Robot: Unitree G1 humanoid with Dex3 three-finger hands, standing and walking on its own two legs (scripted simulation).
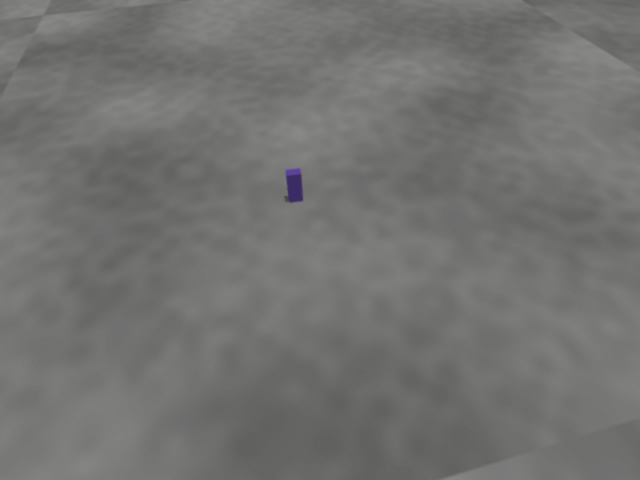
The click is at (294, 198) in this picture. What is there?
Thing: carton on end
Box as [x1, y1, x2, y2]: [286, 168, 302, 202]
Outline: 299,168 286,170 289,202 302,200 301,177
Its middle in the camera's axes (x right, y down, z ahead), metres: -0.12 -0.26 +1.78
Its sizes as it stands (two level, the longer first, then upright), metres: 0.063 0.040 0.156
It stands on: the floor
